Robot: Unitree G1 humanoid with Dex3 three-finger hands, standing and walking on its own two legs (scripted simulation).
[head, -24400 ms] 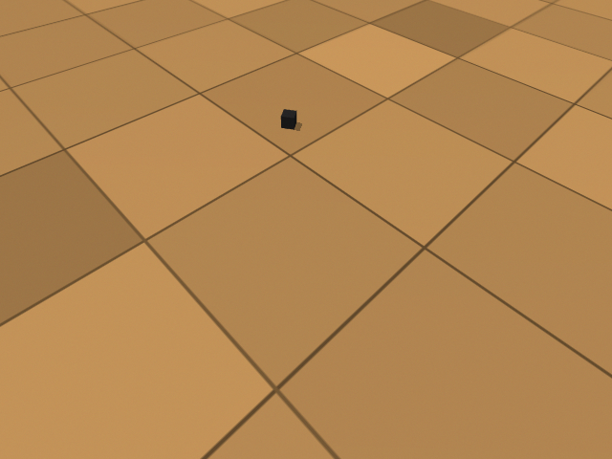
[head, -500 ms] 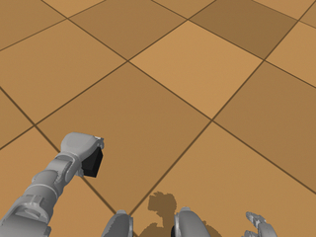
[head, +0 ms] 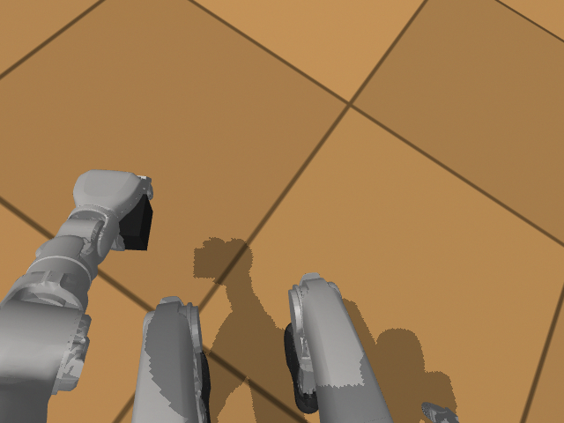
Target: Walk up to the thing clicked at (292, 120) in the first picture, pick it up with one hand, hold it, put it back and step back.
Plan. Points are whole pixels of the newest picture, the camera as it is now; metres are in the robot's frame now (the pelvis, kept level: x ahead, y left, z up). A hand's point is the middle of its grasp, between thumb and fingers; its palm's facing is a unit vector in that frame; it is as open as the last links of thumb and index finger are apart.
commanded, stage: crouch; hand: left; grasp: from above
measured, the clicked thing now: (123, 221) +0.44 +0.19 -0.19
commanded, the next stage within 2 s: lower in 1.06 s
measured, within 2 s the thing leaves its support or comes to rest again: neither
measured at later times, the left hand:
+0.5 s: hand (134, 211) +0.48 +0.18 -0.25, palm faces -0.47 +0.05 -0.88, open 10.2 cm
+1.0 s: hand (141, 215) +0.49 +0.18 -0.30, palm faces -0.46 +0.07 -0.88, open 10.2 cm
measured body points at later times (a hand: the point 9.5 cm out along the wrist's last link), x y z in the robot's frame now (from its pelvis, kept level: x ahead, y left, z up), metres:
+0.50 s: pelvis +0.01 -0.01 -0.09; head +0.25 +0.03 +0.29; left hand +0.50 +0.18 -0.20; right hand +0.04 -0.29 -0.20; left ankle +0.07 +0.11 -0.46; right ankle +0.10 -0.14 -0.46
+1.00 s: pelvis -0.01 -0.01 -0.14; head +0.24 +0.03 +0.24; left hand +0.51 +0.18 -0.25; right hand +0.00 -0.28 -0.24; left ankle +0.07 +0.11 -0.46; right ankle +0.10 -0.14 -0.46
